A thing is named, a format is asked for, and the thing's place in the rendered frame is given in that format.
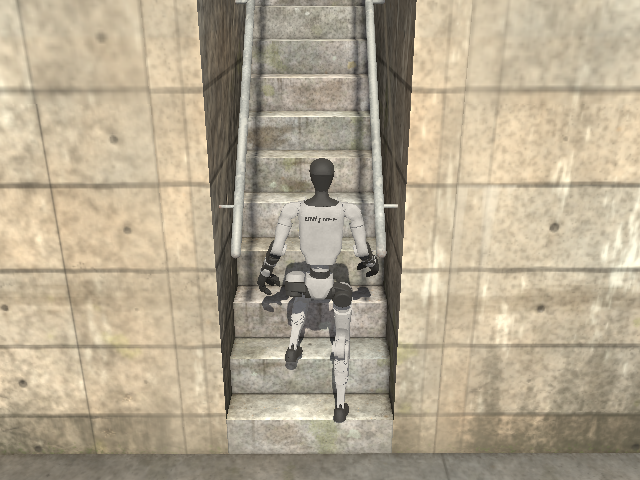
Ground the robot right hand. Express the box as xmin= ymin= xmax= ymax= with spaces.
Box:
xmin=357 ymin=255 xmax=379 ymax=277

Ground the robot right forearm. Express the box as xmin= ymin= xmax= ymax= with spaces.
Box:
xmin=359 ymin=242 xmax=376 ymax=267

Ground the robot left thigh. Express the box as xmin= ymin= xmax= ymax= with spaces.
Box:
xmin=285 ymin=271 xmax=312 ymax=303

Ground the robot right thigh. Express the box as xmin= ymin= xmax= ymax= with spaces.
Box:
xmin=332 ymin=282 xmax=353 ymax=359

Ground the robot left hand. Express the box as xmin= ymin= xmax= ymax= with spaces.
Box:
xmin=257 ymin=272 xmax=280 ymax=295

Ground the robot left forearm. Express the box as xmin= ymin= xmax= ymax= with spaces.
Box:
xmin=260 ymin=240 xmax=281 ymax=277

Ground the robot right upper arm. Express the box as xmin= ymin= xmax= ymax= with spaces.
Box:
xmin=342 ymin=202 xmax=369 ymax=257

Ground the robot thigh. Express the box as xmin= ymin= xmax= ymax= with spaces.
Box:
xmin=332 ymin=282 xmax=353 ymax=359
xmin=285 ymin=271 xmax=312 ymax=303

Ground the robot left upper arm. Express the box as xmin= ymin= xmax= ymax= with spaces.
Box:
xmin=270 ymin=201 xmax=301 ymax=256

